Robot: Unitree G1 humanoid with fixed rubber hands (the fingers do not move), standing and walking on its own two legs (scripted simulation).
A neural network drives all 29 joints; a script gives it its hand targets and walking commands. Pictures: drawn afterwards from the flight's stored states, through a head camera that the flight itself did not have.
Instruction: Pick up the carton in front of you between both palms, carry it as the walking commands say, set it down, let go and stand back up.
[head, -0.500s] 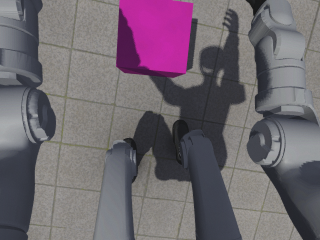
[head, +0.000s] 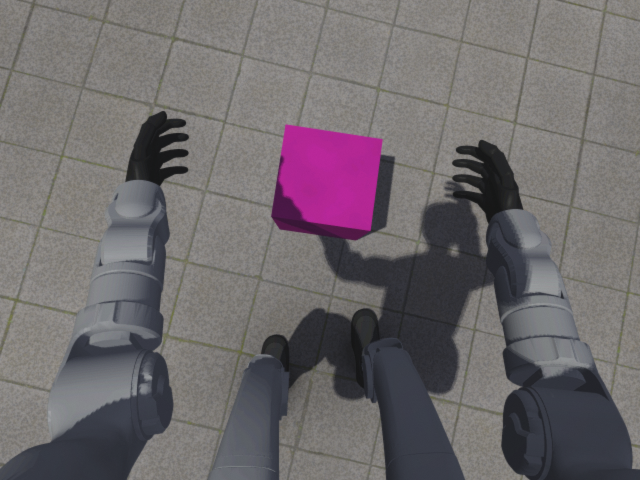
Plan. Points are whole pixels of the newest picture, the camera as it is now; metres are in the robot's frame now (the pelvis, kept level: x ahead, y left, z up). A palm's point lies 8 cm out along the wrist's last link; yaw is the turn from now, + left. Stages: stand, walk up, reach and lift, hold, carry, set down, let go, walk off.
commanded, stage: let go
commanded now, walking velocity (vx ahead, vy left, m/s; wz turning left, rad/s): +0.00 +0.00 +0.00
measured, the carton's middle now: (325, 189) +0.52 -0.04 -0.58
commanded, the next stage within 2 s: stand in 1.08 s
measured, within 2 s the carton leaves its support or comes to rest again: neither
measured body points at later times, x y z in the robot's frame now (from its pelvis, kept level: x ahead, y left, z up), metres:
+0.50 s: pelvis +0.06 -0.01 +0.07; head +0.16 -0.01 +0.51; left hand +0.32 +0.21 -0.02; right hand +0.24 -0.25 -0.01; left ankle +0.02 +0.12 -0.67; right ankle +0.07 -0.13 -0.67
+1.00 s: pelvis +0.07 +0.01 +0.07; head +0.07 +0.01 +0.52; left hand +0.26 +0.24 +0.00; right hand +0.24 -0.23 +0.00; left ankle +0.02 +0.12 -0.67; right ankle +0.07 -0.13 -0.67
